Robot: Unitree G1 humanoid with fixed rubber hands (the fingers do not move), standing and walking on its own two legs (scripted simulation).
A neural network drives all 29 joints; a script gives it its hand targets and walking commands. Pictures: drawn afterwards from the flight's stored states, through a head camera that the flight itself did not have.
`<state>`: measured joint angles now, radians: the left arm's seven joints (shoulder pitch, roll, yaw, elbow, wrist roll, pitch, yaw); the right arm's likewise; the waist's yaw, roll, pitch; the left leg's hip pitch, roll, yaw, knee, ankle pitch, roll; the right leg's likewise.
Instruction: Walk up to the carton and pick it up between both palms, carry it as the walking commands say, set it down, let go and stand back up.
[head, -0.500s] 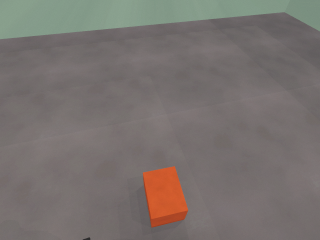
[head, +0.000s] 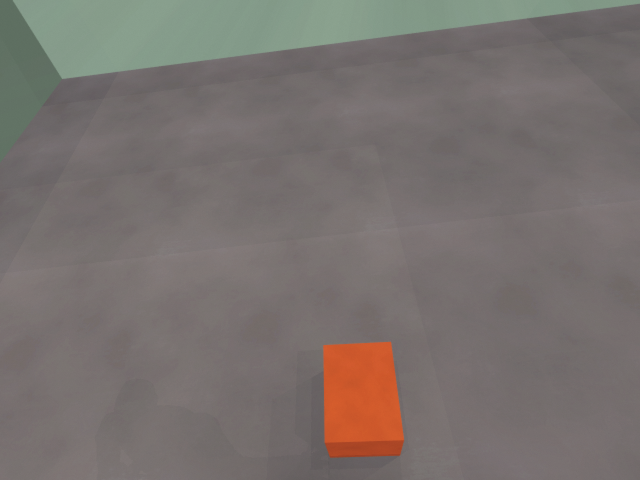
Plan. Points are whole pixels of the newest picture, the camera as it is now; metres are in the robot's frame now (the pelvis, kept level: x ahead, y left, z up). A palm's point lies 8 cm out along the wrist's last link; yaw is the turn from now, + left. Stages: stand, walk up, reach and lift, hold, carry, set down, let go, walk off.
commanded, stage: walk up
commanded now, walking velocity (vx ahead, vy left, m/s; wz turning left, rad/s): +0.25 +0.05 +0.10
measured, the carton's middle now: (360, 399) +0.44 +0.00 -0.68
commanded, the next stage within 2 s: stand in 0.94 s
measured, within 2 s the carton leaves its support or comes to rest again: neither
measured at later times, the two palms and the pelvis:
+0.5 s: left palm out of the picture +0.10 +0.28 -0.13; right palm out of the picture +0.12 -0.18 -0.12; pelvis +0.02 +0.04 -0.01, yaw +2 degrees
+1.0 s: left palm out of the picture +0.03 +0.28 -0.13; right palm out of the picture +0.09 -0.18 -0.12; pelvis +0.00 +0.04 +0.00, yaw +2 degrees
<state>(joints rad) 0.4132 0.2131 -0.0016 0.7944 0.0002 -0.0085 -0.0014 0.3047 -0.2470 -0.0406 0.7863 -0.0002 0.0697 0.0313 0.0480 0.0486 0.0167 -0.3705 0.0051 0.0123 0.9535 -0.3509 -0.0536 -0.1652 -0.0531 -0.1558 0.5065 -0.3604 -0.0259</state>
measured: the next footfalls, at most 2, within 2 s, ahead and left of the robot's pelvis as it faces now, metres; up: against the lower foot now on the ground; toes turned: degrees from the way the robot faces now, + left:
left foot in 0.18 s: +0.07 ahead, +0.15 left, +0.00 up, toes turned -5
right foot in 0.44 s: +0.06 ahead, -0.08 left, +0.00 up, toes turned +4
